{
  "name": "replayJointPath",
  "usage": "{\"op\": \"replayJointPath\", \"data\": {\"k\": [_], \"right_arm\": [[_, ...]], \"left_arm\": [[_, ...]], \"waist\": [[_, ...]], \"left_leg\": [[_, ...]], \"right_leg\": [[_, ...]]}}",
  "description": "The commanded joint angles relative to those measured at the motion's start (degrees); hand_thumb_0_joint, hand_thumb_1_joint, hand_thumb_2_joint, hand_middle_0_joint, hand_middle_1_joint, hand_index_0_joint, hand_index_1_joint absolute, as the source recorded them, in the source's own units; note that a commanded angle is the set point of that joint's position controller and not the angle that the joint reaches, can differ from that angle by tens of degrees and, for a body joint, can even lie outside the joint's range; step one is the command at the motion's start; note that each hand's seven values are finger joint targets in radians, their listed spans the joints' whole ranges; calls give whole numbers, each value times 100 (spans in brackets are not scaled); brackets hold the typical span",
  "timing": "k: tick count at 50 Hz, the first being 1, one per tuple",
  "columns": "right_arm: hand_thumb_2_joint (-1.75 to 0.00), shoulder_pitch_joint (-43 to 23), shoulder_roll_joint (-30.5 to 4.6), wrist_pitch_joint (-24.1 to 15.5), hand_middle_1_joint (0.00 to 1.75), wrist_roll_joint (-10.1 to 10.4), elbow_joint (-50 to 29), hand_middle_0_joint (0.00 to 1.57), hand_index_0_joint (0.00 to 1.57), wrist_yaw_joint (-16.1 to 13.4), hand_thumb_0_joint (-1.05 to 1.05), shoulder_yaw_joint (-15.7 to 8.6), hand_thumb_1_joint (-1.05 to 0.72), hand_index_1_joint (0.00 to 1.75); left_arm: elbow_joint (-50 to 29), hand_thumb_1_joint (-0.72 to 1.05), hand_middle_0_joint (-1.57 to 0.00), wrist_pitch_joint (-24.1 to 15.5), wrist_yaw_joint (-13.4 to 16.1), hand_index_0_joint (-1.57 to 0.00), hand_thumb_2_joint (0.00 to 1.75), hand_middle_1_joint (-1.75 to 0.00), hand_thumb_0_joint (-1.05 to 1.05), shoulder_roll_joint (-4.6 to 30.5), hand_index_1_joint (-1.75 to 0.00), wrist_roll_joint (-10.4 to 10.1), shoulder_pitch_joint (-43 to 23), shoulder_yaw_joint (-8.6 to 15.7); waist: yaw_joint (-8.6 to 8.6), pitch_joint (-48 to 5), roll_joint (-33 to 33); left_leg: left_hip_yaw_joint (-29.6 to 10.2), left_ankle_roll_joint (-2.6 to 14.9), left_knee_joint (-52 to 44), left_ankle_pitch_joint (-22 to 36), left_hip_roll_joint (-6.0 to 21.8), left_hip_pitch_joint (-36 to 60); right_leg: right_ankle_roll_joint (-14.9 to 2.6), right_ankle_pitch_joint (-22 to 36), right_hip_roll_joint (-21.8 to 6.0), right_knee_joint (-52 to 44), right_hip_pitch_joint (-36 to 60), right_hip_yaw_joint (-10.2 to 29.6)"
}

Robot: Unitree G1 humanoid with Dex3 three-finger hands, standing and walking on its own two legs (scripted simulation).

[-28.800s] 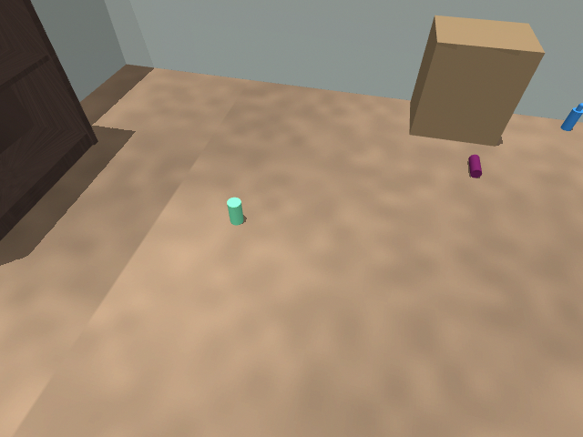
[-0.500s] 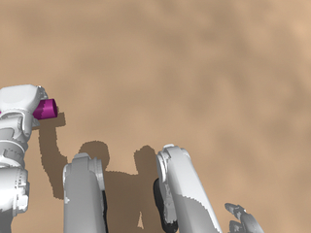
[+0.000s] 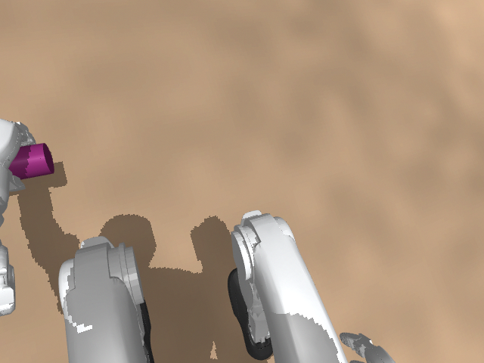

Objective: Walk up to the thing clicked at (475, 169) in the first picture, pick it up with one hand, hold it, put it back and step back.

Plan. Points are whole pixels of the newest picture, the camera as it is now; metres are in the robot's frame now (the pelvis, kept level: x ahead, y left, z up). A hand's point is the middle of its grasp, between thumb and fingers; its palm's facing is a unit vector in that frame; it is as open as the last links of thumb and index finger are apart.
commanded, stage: crouch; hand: left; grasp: from above
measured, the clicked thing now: (3, 166) +0.46 +0.32 -0.20
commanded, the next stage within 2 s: lower in 0.06 s
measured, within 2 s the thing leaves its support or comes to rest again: neither
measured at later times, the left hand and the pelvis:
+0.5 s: hand (18, 172) +0.45 +0.31 -0.23, palm faces -0.47 -0.11 -0.87, open 8.2 cm; pelvis +0.00 +0.00 -0.03, yaw -2 degrees
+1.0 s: hand (33, 174) +0.46 +0.30 -0.28, palm faces -0.47 -0.13 -0.87, open 8.2 cm; pelvis +0.01 +0.00 -0.04, yaw -5 degrees
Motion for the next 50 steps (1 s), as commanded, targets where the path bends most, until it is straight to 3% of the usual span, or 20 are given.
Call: {"op": "replayJointPath", "data": {"k": [1,2,3,9,10,13,15,27,32,33,34,37,41,42,43,48,49,50], "right_arm": [[-90,1091,-1456,-31,30,5,-62,20,20,-88,0,-364,-90,30],[-90,1076,-1488,-28,30,12,-60,20,20,-91,0,-369,-90,30],[-90,1076,-1467,-28,30,-17,-64,20,20,-84,0,-340,-90,30],[-90,1039,-1535,-24,30,-7,-63,20,20,-69,0,-288,-90,30],[-90,1028,-1519,-26,30,-18,-79,20,20,-59,0,-247,-90,30],[-90,993,-1536,-26,30,-49,-92,20,20,-40,0,-175,-90,30],[-90,961,-1576,-38,30,-55,-94,20,20,-41,0,-141,-90,30],[-90,860,-1718,-115,30,-229,-168,20,20,11,0,0,-90,30],[-89,853,-1750,-178,30,-280,-166,20,20,58,0,75,-89,30],[-89,809,-1705,-180,30,-274,-158,20,20,65,0,82,-89,30],[-89,846,-1742,-201,30,-288,-162,20,20,79,0,102,-89,30],[-89,831,-1791,-249,30,-303,-181,20,20,112,0,116,-89,30],[-89,845,-1867,-295,30,-331,-203,20,20,149,0,184,-89,30],[-89,777,-1829,-293,30,-339,-197,20,20,155,0,222,-89,30],[-90,777,-1889,-315,30,-343,-192,20,20,156,0,224,-90,30],[-89,715,-1870,-365,30,-377,-203,20,20,213,0,295,-90,30],[-90,728,-1936,-371,30,-399,-226,20,20,215,0,323,-89,30],[-89,678,-1904,-370,30,-381,-228,20,20,219,0,349,-89,30]], "left_arm": [[-846,81,-116,5,292,-118,47,-39,0,1656,-37,-78,-1969,165],[-1045,83,-117,-16,294,-118,48,-40,0,1769,-38,-73,-2215,195],[-794,82,-117,-5,282,-119,47,-39,0,1658,-38,-65,-2013,125],[-947,79,-117,-27,255,-118,51,-39,0,1817,-38,-90,-2118,159],[-723,80,-117,-5,249,-118,50,-42,0,1782,-40,-82,-1938,138],[-590,85,-122,-41,237,-122,50,-39,0,1721,-39,-101,-2055,36],[-530,83,-119,-71,261,-121,49,-40,0,1894,-39,-91,-1989,118],[-706,92,-123,-219,617,-125,53,-47,0,2268,-44,65,-2039,409],[-430,85,-118,-153,721,-120,53,-44,0,2259,-42,4,-1790,433],[-555,84,-118,-151,741,-120,52,-42,0,2296,-40,-6,-1859,425],[-401,85,-118,-139,744,-120,51,-43,0,2296,-41,15,-1810,406],[-340,85,-118,-119,749,-120,53,-43,0,2252,-42,-22,-1794,375],[-299,88,-120,-155,798,-122,52,-44,0,2378,-42,-31,-1730,460],[-380,87,-119,-170,820,-121,51,-43,0,2417,-41,-33,-1739,454],[-200,86,-119,-163,825,-121,51,-43,0,2354,-41,-22,-1694,417],[-228,87,-119,-202,928,-121,52,-43,0,2533,-41,-17,-1653,460],[-323,87,-120,-221,956,-121,54,-43,0,2617,-41,5,-1756,505],[-261,88,-119,-226,982,-121,50,-42,0,2618,-40,-10,-1709,494]], "waist": [[76,-4072,1891],[34,-4148,1981],[-10,-3993,1929],[17,-4078,2087],[10,-3898,2053],[-146,-3614,1820],[-71,-3687,1852],[-165,-3717,2373],[-204,-3498,2129],[-152,-3659,2231],[-261,-3553,2249],[-290,-3439,2184],[-334,-3450,2249],[-277,-3617,2330],[-359,-3351,2278],[-322,-3440,2314],[-401,-3481,2370],[-336,-3517,2458]], "left_leg": [[601,217,-1114,774,-2,3282],[583,215,-1107,732,1,3250],[585,213,-1059,720,-3,3169],[514,194,-950,852,23,3247],[527,201,-927,865,15,3105],[502,238,-784,762,30,2825],[470,223,-749,779,27,2847],[385,159,-467,927,76,3046],[397,200,-284,938,85,2720],[374,192,-314,972,106,2855],[352,184,-291,964,99,2814],[292,176,-266,947,111,2871],[255,150,-237,1138,118,2925],[246,156,-235,1191,138,2978],[255,147,-159,1206,127,2912],[212,164,-140,1211,174,2913],[192,164,-102,1302,175,2977],[194,147,-167,1308,166,2977]], "right_leg": [[-439,1375,51,-1331,1674,-484],[-444,1336,58,-1288,1614,-510],[-437,1347,64,-1274,1656,-511],[-442,1475,82,-1089,1551,-593],[-436,1502,85,-1063,1587,-595],[-404,1461,107,-1076,1520,-616],[-410,1446,111,-985,1503,-648],[-413,1591,149,-672,1356,-802],[-376,1671,173,-703,1493,-781],[-370,1698,192,-678,1544,-774],[-380,1694,187,-635,1525,-803],[-396,1649,198,-606,1388,-874],[-399,1798,202,-559,1529,-937],[-378,1867,227,-555,1616,-921],[-411,1846,215,-535,1461,-940],[-365,1932,271,-542,1651,-936],[-361,2003,272,-542,1699,-967],[-373,2005,268,-488,1713,-958]]}}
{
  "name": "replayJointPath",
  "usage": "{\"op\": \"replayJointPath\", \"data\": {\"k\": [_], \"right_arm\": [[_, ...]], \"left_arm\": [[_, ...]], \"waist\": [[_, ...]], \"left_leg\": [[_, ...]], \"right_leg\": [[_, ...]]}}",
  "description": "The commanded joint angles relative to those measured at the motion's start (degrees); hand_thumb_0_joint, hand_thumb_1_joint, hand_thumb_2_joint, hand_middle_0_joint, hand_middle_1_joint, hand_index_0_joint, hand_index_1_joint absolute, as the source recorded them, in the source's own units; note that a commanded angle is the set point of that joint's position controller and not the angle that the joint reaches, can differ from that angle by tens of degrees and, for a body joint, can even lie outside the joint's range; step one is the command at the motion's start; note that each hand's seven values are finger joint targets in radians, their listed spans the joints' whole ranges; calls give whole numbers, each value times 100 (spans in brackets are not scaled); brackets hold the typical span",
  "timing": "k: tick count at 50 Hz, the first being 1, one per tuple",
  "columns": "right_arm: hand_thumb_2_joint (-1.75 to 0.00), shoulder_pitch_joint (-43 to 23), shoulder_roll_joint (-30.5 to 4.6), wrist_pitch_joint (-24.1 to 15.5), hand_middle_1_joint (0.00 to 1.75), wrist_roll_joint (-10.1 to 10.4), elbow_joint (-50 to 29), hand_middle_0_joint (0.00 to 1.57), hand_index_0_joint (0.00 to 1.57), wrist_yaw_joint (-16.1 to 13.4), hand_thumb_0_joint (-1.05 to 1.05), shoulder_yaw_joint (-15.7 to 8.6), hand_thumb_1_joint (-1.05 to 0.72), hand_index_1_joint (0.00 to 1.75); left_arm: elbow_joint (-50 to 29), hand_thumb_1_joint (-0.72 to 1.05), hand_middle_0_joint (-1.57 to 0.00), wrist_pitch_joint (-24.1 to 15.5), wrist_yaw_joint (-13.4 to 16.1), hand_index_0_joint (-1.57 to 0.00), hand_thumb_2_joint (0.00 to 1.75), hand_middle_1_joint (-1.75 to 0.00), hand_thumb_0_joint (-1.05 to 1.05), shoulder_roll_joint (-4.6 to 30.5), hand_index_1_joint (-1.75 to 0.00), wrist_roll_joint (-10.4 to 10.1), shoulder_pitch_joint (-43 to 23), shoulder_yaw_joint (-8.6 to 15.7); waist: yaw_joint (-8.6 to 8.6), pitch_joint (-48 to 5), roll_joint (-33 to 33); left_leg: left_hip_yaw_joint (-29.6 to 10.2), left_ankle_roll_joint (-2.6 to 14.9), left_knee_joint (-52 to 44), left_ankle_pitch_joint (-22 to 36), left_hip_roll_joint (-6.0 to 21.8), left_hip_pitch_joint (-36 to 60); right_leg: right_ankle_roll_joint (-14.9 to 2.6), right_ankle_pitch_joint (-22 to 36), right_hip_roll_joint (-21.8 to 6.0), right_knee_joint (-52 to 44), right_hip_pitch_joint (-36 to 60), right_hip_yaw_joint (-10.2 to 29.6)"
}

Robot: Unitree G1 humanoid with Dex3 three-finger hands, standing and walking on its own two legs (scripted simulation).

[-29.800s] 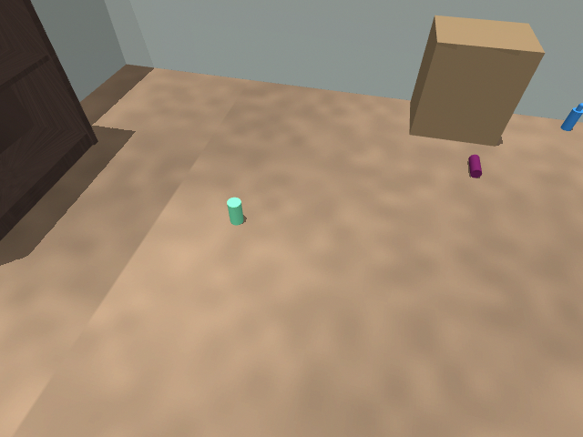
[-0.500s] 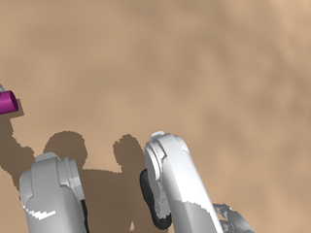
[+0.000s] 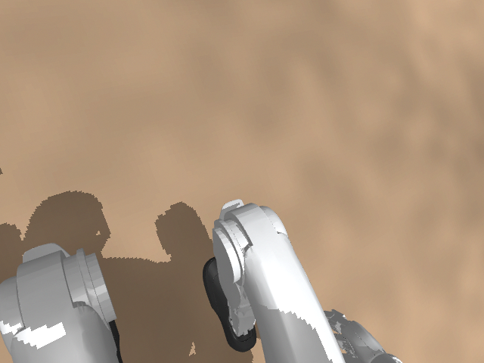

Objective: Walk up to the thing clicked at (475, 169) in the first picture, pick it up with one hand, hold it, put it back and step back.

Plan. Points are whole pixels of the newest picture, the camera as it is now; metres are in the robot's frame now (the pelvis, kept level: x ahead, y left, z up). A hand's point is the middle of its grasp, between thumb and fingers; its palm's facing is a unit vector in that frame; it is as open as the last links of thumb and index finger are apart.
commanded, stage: rest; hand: left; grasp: from above
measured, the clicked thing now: out of the picture +0.43 +0.35 -0.26
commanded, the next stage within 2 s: open in 0.70 s
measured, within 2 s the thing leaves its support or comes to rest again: rests again in 1.08 s
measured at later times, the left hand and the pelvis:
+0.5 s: hand out of the picture +0.43 +0.34 -0.25, palm faces -0.44 -0.17 -0.88, open 8.1 cm; pelvis +0.00 +0.00 +0.00, yaw -2 degrees
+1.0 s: hand out of the picture +0.43 +0.34 -0.25, palm faces -0.43 -0.17 -0.88, open 8.3 cm; pelvis -0.01 +0.00 +0.00, yaw -2 degrees
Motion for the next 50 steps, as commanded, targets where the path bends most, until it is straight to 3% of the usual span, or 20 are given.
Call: {"op": "replayJointPath", "data": {"k": [1,3,5,8,12,14,19,28,30,31,33,35,40,45,50], "right_arm": [[-90,1080,-1699,-25,30,10,15,20,20,-50,0,-419,-90,30],[-90,1107,-1761,-38,30,-27,-2,20,20,-41,0,-380,-89,30],[-89,1098,-1774,-71,30,-59,12,20,20,-18,0,-360,-89,30],[-89,1006,-1789,-93,30,-63,-36,20,20,0,0,-303,-89,30],[-89,967,-1846,-178,30,-93,-58,20,20,19,0,-232,-89,30],[-90,916,-1848,-205,30,-104,-58,20,20,17,0,-208,-89,30],[-90,922,-1860,-258,30,-171,-45,20,20,45,0,-119,-89,30],[-90,830,-1925,-367,30,-175,-57,20,20,109,0,-72,-90,30],[-90,790,-1932,-378,30,-186,-58,20,20,122,0,-35,-90,30],[-90,832,-1952,-409,30,-175,-58,20,20,135,0,-40,-90,30],[-90,817,-1968,-442,30,-179,-79,20,20,167,0,-9,-90,30],[-90,838,-2007,-465,30,-189,-109,20,20,181,0,-8,-90,30],[-90,835,-2020,-517,30,-196,-154,20,20,211,0,63,-90,30],[-89,799,-2069,-545,30,-171,-176,20,20,201,0,85,-89,30],[-90,800,-2063,-575,30,-213,-181,20,20,230,0,123,-89,30]], "left_arm": [[-715,87,-119,-18,356,-121,51,-44,0,1631,-41,-66,-1530,92],[-736,89,-120,-45,434,-122,52,-43,0,1731,-41,-66,-1629,157],[-603,90,-121,-37,450,-123,50,-42,0,1648,-39,-5,-1623,65],[-537,91,-121,-31,523,-123,49,-43,0,1722,-40,-54,-1632,55],[-318,93,-122,-31,565,-125,48,-42,0,1751,-39,-56,-1694,-38],[-316,91,-122,-35,606,-124,46,-39,0,1791,-37,-66,-1648,-35],[-278,92,-123,-30,700,-125,47,-39,0,1855,-37,-103,-1709,-38],[-130,88,-121,5,780,-122,44,-37,0,1846,-35,-116,-1736,-150],[-175,86,-120,25,807,-121,43,-35,0,1895,-33,-108,-1667,-148],[-141,87,-120,25,797,-122,42,-35,0,1861,-33,-121,-1764,-192],[54,88,-120,44,796,-122,42,-36,0,1800,-34,-156,-1696,-265],[74,87,-121,42,774,-122,42,-35,0,1868,-33,-103,-1648,-262],[189,86,-119,10,796,-121,39,-35,0,1867,-33,-187,-1624,-297],[106,46,-80,-32,796,-82,35,-39,0,1897,-36,-212,-1731,-325],[210,13,-61,-52,796,-64,44,-49,0,1899,-47,-194,-1706,-364]], "waist": [[-23,-4289,2908],[-73,-4158,2904],[-174,-4074,2917],[-127,-4138,2907],[-256,-3772,2861],[-174,-3877,2917],[-285,-3867,2786],[-339,-3659,2965],[-302,-3838,3067],[-391,-3723,3036],[-412,-3469,2940],[-413,-3455,2943],[-430,-3434,2756],[-464,-3465,2827],[-490,-3337,2831]], "left_leg": [[714,244,-1187,1573,156,3380],[711,239,-1205,1504,149,3263],[675,227,-1198,1544,164,3375],[652,242,-1192,1482,180,3301],[638,245,-1164,1231,183,3137],[629,225,-1212,1194,190,3206],[610,257,-1111,1266,211,3079],[518,200,-1154,1258,232,3193],[514,191,-1128,1453,255,3331],[492,189,-1114,1463,248,3320],[489,204,-1127,1305,251,3112],[486,208,-1154,1224,251,3155],[481,237,-1121,1200,254,3017],[408,204,-1149,1268,270,3147],[432,213,-1148,1122,271,3024]], "right_leg": [[-430,2092,77,-1200,1980,-581],[-429,2037,73,-1236,2000,-621],[-429,2058,88,-1189,1914,-667],[-414,2070,114,-1204,2014,-652],[-421,1848,118,-1224,1878,-696],[-434,1822,126,-1218,1955,-690],[-382,1960,153,-1257,2135,-702],[-415,1910,148,-1168,1914,-801],[-412,2080,179,-1160,2069,-773],[-406,2078,155,-1117,1957,-817],[-407,1965,162,-1165,1904,-826],[-409,1895,183,-1211,1939,-812],[-386,1901,195,-1255,2085,-806],[-387,1939,173,-1192,1991,-867],[-396,1828,206,-1234,2002,-860]]}}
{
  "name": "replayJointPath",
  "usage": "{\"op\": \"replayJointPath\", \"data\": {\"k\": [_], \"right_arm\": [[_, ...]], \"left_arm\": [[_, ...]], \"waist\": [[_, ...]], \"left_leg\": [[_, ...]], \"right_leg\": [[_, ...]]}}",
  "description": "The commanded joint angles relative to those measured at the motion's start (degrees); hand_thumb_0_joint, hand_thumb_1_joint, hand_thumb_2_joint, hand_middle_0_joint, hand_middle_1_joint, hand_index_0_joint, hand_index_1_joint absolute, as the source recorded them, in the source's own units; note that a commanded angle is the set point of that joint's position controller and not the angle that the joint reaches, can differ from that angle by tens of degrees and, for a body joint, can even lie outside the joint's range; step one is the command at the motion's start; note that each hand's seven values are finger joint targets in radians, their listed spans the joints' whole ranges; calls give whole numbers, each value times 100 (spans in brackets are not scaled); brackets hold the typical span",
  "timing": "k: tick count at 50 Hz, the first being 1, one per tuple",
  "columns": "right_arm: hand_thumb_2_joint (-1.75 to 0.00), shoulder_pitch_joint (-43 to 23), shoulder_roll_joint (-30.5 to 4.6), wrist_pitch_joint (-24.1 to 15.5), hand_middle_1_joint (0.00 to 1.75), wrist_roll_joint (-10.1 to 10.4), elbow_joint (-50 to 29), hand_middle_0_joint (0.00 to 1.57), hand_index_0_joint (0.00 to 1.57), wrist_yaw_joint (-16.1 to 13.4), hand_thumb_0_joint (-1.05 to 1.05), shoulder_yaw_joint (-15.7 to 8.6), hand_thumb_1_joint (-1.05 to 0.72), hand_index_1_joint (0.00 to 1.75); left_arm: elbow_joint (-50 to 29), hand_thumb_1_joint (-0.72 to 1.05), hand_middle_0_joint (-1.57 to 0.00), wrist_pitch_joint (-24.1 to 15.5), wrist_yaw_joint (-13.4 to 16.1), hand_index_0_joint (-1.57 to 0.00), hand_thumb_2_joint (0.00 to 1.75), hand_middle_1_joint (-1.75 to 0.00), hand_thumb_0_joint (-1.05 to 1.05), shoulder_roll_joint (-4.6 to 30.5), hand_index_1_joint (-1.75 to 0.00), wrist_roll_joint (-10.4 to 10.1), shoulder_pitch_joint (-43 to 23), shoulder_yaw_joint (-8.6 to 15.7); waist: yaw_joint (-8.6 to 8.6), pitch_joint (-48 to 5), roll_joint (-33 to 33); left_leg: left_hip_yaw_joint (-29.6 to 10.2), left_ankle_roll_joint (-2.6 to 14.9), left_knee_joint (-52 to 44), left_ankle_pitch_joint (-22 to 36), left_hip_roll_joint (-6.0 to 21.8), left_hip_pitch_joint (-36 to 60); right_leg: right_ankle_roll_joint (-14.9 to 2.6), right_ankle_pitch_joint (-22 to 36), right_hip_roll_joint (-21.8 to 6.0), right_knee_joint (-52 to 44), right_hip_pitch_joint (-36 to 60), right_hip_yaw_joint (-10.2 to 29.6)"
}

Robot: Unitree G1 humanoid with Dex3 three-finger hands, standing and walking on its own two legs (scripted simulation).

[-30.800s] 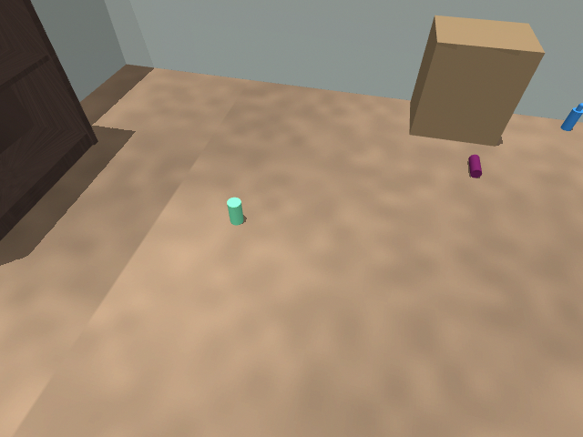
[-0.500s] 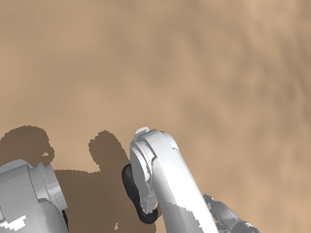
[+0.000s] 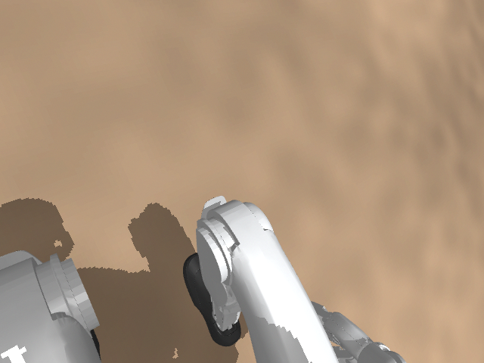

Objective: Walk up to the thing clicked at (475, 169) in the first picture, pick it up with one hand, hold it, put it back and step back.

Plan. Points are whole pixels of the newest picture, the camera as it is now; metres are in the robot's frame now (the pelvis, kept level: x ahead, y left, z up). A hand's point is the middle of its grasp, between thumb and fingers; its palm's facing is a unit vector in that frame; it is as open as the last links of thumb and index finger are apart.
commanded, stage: open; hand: left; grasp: from above
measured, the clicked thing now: out of the picture +0.43 +0.36 -0.28
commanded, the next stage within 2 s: withdraw in 0.84 s
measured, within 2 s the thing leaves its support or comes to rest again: rests again in 0.08 s
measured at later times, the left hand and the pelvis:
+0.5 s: hand out of the picture +0.42 +0.35 -0.25, palm faces -0.42 -0.18 -0.89, open 12.5 cm; pelvis +0.00 +0.00 +0.00, yaw +0 degrees
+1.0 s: hand out of the picture +0.42 +0.35 -0.25, palm faces -0.42 -0.18 -0.89, open 13.9 cm; pelvis +0.00 +0.00 +0.00, yaw +0 degrees
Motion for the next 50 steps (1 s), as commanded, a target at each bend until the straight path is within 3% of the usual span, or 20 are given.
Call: {"op": "replayJointPath", "data": {"k": [1,6,10,15,17,18,19,25,27,28,31,34,40,43,45,50], "right_arm": [[-90,962,-1873,-20,30,18,20,20,20,-67,0,-513,-89,30],[-90,974,-1860,-6,30,24,-5,20,20,-66,0,-486,-89,30],[-90,934,-1930,-23,30,45,-17,20,20,-76,0,-497,-89,30],[-90,906,-1894,23,30,19,-44,20,20,-82,0,-438,-89,30],[-90,969,-1891,28,30,15,-42,20,20,-74,0,-440,-89,30],[-90,980,-1945,29,30,19,-21,20,20,-84,0,-445,-89,30],[-90,999,-1910,17,30,9,-72,20,20,-68,0,-430,-89,30],[-90,940,-1945,33,30,-9,-62,20,20,-105,0,-443,-88,30],[-90,892,-1910,44,30,-14,-96,20,20,-116,0,-423,-89,30],[-90,886,-1902,41,30,-28,-87,20,20,-115,0,-409,-89,30],[-89,926,-1951,24,30,-21,-56,20,20,-102,0,-449,-88,30],[-90,908,-1899,58,30,-23,-92,20,20,-108,0,-427,-89,30],[-90,961,-1900,51,30,-14,-97,20,20,-97,0,-423,-89,30],[-89,922,-1894,28,30,-1,-69,20,20,-97,0,-430,-88,30],[-90,952,-1927,18,30,8,-74,20,20,-89,0,-459,-88,30],[-89,912,-1915,61,30,-11,-108,20,20,-106,0,-445,-89,30]], "left_arm": [[-669,9,-59,1,230,-61,48,-50,0,1360,-48,-77,-1392,36],[-510,-5,-48,52,147,-49,58,-61,0,1276,-60,-118,-1372,-94],[-626,-13,-41,30,93,-42,64,-67,0,1279,-66,-172,-1341,-89],[-735,-24,-30,-15,103,-32,74,-77,0,1392,-76,-152,-1346,-34],[-733,-27,-28,-16,89,-29,76,-80,0,1310,-79,-145,-1421,-83],[-494,-29,-27,-4,117,-28,78,-80,0,1486,-79,-141,-1243,80],[-714,-30,-26,-31,88,-27,79,-81,0,1354,-80,-104,-1393,-89],[-423,-38,-18,-27,136,-19,86,-89,0,1473,-88,-105,-1229,30],[-641,-41,-17,-62,153,-17,88,-90,0,1398,-90,-118,-1380,-61],[-720,-41,-16,-60,163,-16,89,-92,0,1466,-91,-94,-1378,-32],[-605,-43,-12,-27,149,-13,91,-95,0,1410,-94,-97,-1261,13],[-739,-48,-10,-8,168,-11,94,-98,0,1390,-97,-110,-1352,-28],[-605,-51,-7,41,117,-7,98,-99,0,1359,-99,-102,-1364,-120],[-781,-51,-7,35,110,-7,97,-100,0,1432,-100,-161,-1330,-1],[-697,-50,-7,48,73,-7,97,-101,0,1332,-100,-142,-1313,-64],[-735,-49,-7,10,58,-9,96,-101,0,1363,-99,-122,-1257,-39]], "waist": [[-199,-3825,3125],[-242,-3621,3018],[-205,-3595,3213],[-167,-3778,3193],[-253,-3666,3100],[-245,-3649,3063],[-270,-3631,3163],[-255,-3567,2965],[-224,-3575,3126],[-175,-3659,3198],[-236,-3760,3192],[-175,-3745,3322],[-286,-3571,3027],[-172,-3827,3256],[-264,-3650,3170],[-202,-3680,3250]], "left_leg": [[693,170,-1325,1145,252,2982],[695,198,-1321,993,241,2730],[573,111,-1506,1037,234,3019],[647,145,-1404,1202,240,2967],[659,165,-1352,1231,239,2888],[639,169,-1363,1158,240,2862],[660,162,-1374,1173,233,2918],[644,180,-1369,914,244,2767],[660,151,-1441,925,238,2852],[669,155,-1399,1026,242,2871],[588,123,-1411,1236,258,3082],[625,111,-1492,1196,240,3057],[682,191,-1327,1051,244,2770],[644,130,-1417,1249,249,3041],[606,126,-1441,1159,246,3003],[642,125,-1472,1134,239,2998]], "right_leg": [[-462,1709,116,-1220,1907,-632],[-467,1591,118,-1256,1845,-603],[-495,1559,56,-1140,1652,-720],[-471,1747,94,-1187,1873,-674],[-449,1794,102,-1209,1861,-680],[-455,1715,94,-1214,1863,-687],[-471,1729,101,-1197,1877,-650],[-463,1503,107,-1264,1796,-664],[-483,1541,90,-1271,1868,-651],[-462,1623,99,-1274,1893,-661],[-465,1762,84,-1169,1830,-732],[-495,1743,89,-1198,1884,-692],[-453,1690,113,-1298,1906,-593],[-479,1773,95,-1209,1931,-653],[-471,1684,83,-1198,1786,-700],[-486,1678,103,-1225,1878,-672]]}}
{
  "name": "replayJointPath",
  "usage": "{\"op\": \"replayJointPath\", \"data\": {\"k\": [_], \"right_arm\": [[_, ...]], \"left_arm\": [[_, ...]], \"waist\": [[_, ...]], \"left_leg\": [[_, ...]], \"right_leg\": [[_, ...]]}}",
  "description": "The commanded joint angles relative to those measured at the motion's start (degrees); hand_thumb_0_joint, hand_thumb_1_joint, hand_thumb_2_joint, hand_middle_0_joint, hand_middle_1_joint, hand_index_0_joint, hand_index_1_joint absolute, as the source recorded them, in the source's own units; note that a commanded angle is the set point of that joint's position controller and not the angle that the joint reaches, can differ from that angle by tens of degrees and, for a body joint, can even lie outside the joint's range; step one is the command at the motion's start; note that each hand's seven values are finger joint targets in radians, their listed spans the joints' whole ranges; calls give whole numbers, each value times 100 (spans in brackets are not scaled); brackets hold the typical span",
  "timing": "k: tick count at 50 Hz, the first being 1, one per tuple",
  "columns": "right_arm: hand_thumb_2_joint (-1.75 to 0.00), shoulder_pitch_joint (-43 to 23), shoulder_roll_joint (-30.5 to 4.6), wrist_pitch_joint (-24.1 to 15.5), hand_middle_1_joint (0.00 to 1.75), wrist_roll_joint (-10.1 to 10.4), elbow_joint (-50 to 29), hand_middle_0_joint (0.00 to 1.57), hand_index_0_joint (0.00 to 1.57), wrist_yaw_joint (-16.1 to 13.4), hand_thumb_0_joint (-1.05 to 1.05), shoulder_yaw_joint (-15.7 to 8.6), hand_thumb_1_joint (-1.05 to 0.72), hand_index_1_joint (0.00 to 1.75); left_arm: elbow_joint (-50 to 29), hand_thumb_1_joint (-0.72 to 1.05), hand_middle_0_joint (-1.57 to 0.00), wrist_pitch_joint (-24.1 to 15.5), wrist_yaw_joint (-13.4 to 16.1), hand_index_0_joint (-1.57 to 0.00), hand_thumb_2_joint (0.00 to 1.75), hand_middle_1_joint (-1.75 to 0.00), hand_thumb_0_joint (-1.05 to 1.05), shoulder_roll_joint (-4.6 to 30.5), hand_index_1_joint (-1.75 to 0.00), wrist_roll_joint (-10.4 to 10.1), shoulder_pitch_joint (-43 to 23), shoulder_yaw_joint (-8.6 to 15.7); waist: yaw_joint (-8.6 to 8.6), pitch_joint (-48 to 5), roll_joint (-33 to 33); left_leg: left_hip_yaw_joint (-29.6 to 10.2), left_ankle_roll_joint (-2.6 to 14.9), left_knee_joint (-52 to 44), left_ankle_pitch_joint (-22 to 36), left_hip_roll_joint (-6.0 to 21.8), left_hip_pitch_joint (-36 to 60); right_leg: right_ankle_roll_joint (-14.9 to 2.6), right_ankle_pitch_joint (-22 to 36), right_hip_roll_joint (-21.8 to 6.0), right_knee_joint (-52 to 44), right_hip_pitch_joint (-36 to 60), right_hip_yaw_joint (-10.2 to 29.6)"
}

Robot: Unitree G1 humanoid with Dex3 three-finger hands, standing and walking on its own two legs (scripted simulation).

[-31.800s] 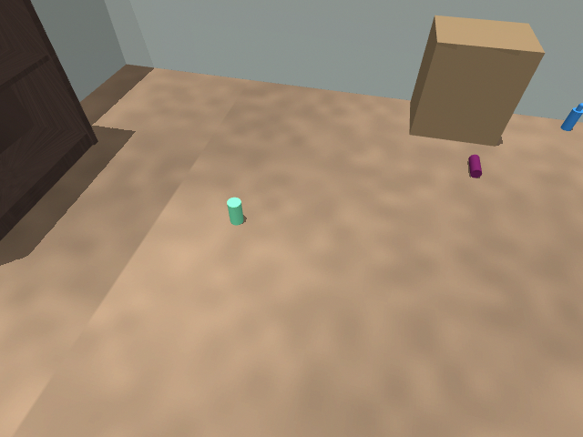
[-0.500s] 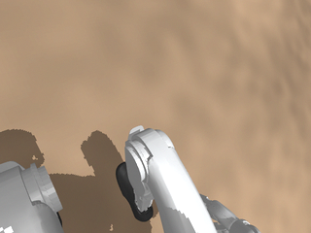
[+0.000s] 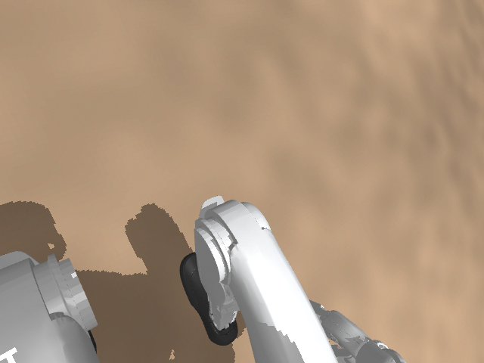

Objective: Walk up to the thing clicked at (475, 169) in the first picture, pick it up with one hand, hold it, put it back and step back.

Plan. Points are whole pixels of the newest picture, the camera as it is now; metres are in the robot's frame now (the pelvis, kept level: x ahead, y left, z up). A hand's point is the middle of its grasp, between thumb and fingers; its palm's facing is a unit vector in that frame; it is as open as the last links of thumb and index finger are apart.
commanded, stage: withdraw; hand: left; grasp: from above
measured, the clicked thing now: out of the picture +0.44 +0.37 -0.28
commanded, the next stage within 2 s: home in 0.90 s
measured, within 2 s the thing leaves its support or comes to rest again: neither
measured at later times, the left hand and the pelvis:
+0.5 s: hand out of the picture +0.43 +0.38 -0.09, palm faces -0.37 -0.11 -0.92, open 14.0 cm; pelvis +0.00 +0.00 +0.04, yaw +5 degrees
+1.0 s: hand out of the picture +0.42 +0.38 -0.15, palm faces -0.42 -0.13 -0.90, open 13.8 cm; pelvis -0.01 -0.01 +0.02, yaw +6 degrees
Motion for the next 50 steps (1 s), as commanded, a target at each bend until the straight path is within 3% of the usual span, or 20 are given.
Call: {"op": "replayJointPath", "data": {"k": [1,3,5,9,11,12,15,21,25,26,29,33,35,41,44,46,47,48,49,50], "right_arm": [[-89,931,-1886,20,30,59,22,20,20,-82,0,-549,-89,30],[-90,951,-1871,10,30,60,13,20,20,-56,0,-592,-89,30],[-90,876,-1854,67,30,96,-47,20,20,-65,0,-650,-89,30],[-90,1022,-1704,138,30,176,27,20,20,-1,0,-915,-90,30],[-90,1111,-1689,175,30,247,4,20,20,35,0,-1098,-89,30],[-90,1085,-1637,221,30,330,16,20,20,47,0,-1201,-89,30],[-90,1283,-1514,375,30,571,19,20,20,97,0,-1486,-89,30],[-90,1638,-1376,778,30,931,59,20,20,-44,0,-1845,-89,30],[-90,1726,-1254,1001,30,997,-32,20,20,-256,0,-1803,-89,30],[-90,1690,-1197,1041,30,1017,-60,20,20,-317,0,-1781,-89,30],[-90,1637,-1158,1122,30,1027,-153,20,20,-489,0,-1703,-89,30],[-89,1560,-1164,1147,30,969,-201,20,20,-659,0,-1556,-88,30],[-89,1541,-1115,1145,30,916,-196,20,20,-675,0,-1459,-88,30],[-89,1537,-1264,1170,30,717,-106,20,20,-720,0,-1296,-88,30],[-89,1606,-1349,1133,30,613,-44,20,20,-704,0,-1282,-89,30],[-89,1643,-1401,1086,30,574,-49,20,20,-689,0,-1319,-89,30],[-89,1674,-1427,1060,30,552,-37,20,20,-687,0,-1339,-88,30],[-89,1667,-1375,1039,30,546,-45,20,20,-680,0,-1353,-88,30],[-89,1653,-1381,1007,30,548,-31,20,20,-677,0,-1386,-89,30],[-89,1688,-1381,997,30,554,-19,20,20,-669,0,-1407,-88,30]], "left_arm": [[-1000,-48,-7,-78,174,-9,95,-101,0,1390,-99,-51,-1464,121],[-1097,-49,-7,-57,125,-8,96,-101,0,1370,-99,48,-1412,99],[-1518,-49,-7,-41,135,-9,96,-100,0,1520,-98,55,-1265,293],[-2060,-50,-7,178,-13,-8,97,-99,0,1215,-98,-20,-1118,342],[-2685,-49,-7,308,-154,-8,96,-99,0,1205,-97,-146,-1017,528],[-2867,-50,-7,396,-281,-8,97,-98,0,1029,-97,-173,-943,426],[-3331,-51,-7,630,-740,-7,98,-99,0,321,-98,-351,-947,62],[-3581,-51,-7,985,-1675,-7,99,-99,0,-371,-99,-654,-1086,-411],[-3290,-49,-8,939,-2192,-8,99,-99,0,-488,-99,-731,-1104,-537],[-3370,-48,-8,884,-2276,-8,98,-99,0,-371,-98,-697,-1165,-494],[-2865,-48,-9,727,-2461,-9,98,-99,0,-349,-98,-643,-980,-520],[-2631,-48,-8,396,-2387,-9,98,-99,0,-42,-98,-505,-1162,-398],[-2602,-46,-10,185,-2262,-10,96,-97,0,34,-96,-435,-1433,-375],[-2226,-49,-8,-263,-1622,-9,97,-99,0,530,-98,-9,-1821,-112],[-2373,-48,-8,-353,-1273,-9,96,-100,0,749,-98,108,-2205,46],[-2310,-48,-8,-298,-1095,-9,95,-99,0,817,-97,167,-2146,133],[-2358,-40,-16,-260,-1024,-17,89,-91,0,864,-89,206,-2189,189],[-2447,-43,-12,-212,-982,-14,92,-96,0,810,-94,210,-2159,161],[-2596,-45,-10,-163,-954,-12,93,-98,0,811,-96,195,-2200,167],[-2795,-45,-9,-98,-906,-11,93,-99,0,898,-96,179,-2063,292]], "waist": [[-120,-3892,3400],[-94,-3972,3589],[120,-4409,3884],[269,-4587,3862],[473,-4970,4145],[567,-5113,4256],[550,-5110,3890],[546,-5002,2994],[463,-4445,2143],[538,-4525,2156],[547,-4136,1776],[585,-4036,1865],[520,-4155,2094],[417,-4478,2640],[397,-4790,3158],[415,-4870,3358],[392,-4877,3449],[406,-5019,3567],[423,-5074,3626],[557,-5284,3777]], "left_leg": [[662,89,-1439,1262,233,3082],[657,58,-1469,1346,227,3267],[736,51,-1472,1512,222,3420],[887,95,-1454,1420,187,3232],[932,50,-1638,1562,139,3479],[957,44,-1684,1572,134,3559],[1005,94,-1920,1261,85,3397],[999,170,-2483,913,31,3525],[1179,298,-2471,901,-70,2933],[1215,300,-2515,920,-87,2945],[1244,324,-2569,723,-102,2715],[1277,297,-2555,620,-119,2720],[1246,280,-2518,599,-107,2724],[1179,207,-2273,644,-103,3020],[1151,154,-2220,829,-74,3439],[1140,137,-2215,838,-65,3613],[1120,121,-2215,791,-61,3638],[1141,125,-2183,791,-50,3672],[1163,122,-2170,739,-54,3674],[1208,124,-2213,789,-69,3724]], "right_leg": [[-485,1735,82,-1104,1851,-653],[-509,1762,61,-1019,1737,-661],[-521,1891,68,-1056,1923,-592],[-525,1863,68,-1156,1795,-440],[-547,1910,3,-1144,1744,-438],[-566,1871,-15,-1127,1600,-401],[-585,1631,-41,-1380,1530,-261],[-607,1266,-106,-1944,1679,-3],[-599,1181,-147,-2322,1980,155],[-599,1162,-164,-2336,2069,195],[-601,873,-184,-2450,2086,263],[-626,692,-221,-2409,1927,273],[-623,678,-207,-2255,1905,285],[-629,732,-194,-1865,1552,139],[-627,981,-218,-1675,1431,20],[-624,1026,-241,-1578,1287,-75],[-627,1008,-265,-1529,1207,-127],[-633,1013,-245,-1514,1214,-94],[-633,963,-256,-1533,1171,-91],[-621,1028,-267,-1533,1268,-91]]}}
